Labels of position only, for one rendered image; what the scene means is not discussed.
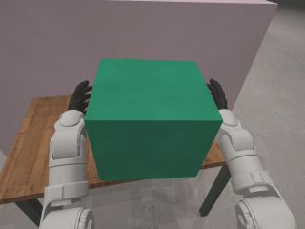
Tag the left robot hand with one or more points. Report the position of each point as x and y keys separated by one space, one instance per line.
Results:
x=78 y=97

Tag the left robot upper arm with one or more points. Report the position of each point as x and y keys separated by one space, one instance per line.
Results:
x=73 y=218

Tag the right robot hand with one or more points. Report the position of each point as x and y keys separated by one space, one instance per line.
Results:
x=218 y=95

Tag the carton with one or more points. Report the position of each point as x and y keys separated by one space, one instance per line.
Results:
x=150 y=119

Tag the right robot forearm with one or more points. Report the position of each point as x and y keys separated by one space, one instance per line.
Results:
x=249 y=177

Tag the table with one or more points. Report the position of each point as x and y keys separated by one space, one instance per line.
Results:
x=25 y=174

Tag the right robot upper arm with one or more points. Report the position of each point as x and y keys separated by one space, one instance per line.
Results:
x=263 y=213

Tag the left robot forearm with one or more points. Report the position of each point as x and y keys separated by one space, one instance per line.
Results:
x=67 y=163

